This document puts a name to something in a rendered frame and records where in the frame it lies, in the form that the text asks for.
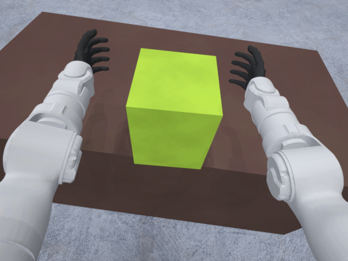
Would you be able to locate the left robot forearm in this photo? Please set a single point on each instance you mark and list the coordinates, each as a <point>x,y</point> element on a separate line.
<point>66,103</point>

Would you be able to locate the carton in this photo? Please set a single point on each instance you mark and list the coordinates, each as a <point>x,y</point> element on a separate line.
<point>173,108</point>

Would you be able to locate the robot left upper arm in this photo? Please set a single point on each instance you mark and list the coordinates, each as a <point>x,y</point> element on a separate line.
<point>41,157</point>

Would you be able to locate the pedestal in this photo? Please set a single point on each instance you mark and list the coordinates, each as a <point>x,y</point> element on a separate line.
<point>230,189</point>

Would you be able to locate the robot right upper arm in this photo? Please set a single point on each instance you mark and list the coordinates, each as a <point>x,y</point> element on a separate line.
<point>309,180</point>

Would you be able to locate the robot left hand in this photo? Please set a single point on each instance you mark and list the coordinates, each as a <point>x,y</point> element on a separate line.
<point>85,51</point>

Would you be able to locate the right robot forearm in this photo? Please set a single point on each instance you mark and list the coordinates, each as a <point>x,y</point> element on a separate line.
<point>276,123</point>

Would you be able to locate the robot right hand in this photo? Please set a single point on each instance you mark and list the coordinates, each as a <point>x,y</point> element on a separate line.
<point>255,69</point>

